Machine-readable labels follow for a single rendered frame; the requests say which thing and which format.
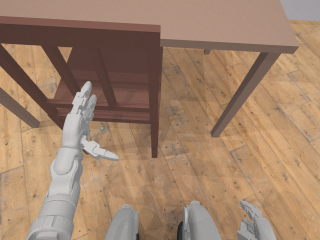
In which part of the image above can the robot shin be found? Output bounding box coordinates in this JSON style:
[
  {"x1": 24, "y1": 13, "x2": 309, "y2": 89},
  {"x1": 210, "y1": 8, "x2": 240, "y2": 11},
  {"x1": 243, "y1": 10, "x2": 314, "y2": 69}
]
[
  {"x1": 182, "y1": 201, "x2": 200, "y2": 240},
  {"x1": 122, "y1": 204, "x2": 137, "y2": 240}
]

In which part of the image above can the left robot hand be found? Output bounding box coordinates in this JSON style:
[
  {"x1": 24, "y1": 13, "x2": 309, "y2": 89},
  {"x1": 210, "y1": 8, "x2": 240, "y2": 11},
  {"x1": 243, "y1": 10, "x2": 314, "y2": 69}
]
[{"x1": 61, "y1": 81, "x2": 119, "y2": 161}]

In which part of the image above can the left robot forearm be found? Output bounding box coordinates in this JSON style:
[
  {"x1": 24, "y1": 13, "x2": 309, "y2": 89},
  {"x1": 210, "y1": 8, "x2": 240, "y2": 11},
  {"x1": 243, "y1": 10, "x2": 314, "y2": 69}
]
[{"x1": 25, "y1": 147, "x2": 84, "y2": 240}]

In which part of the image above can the chair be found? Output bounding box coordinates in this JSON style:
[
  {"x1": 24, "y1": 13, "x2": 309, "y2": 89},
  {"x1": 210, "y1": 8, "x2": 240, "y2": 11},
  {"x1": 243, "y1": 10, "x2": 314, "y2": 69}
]
[{"x1": 0, "y1": 16, "x2": 163, "y2": 158}]

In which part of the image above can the robot left shin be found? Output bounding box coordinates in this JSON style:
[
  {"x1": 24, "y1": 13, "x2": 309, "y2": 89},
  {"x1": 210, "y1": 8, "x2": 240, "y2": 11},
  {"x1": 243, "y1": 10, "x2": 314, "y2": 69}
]
[{"x1": 122, "y1": 204, "x2": 137, "y2": 240}]

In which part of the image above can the right robot hand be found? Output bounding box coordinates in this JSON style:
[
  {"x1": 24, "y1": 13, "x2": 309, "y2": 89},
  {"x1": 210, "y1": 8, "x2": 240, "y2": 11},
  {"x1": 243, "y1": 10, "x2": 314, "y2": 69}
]
[{"x1": 237, "y1": 200, "x2": 277, "y2": 240}]

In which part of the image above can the robot right shin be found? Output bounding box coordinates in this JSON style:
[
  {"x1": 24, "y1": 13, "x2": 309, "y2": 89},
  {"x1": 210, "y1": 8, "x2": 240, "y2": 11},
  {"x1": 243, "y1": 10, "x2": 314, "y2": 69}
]
[{"x1": 182, "y1": 201, "x2": 200, "y2": 240}]

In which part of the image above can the table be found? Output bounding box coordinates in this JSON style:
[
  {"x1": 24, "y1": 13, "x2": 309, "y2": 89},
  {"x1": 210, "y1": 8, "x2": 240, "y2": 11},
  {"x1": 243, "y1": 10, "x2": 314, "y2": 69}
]
[{"x1": 0, "y1": 0, "x2": 300, "y2": 138}]

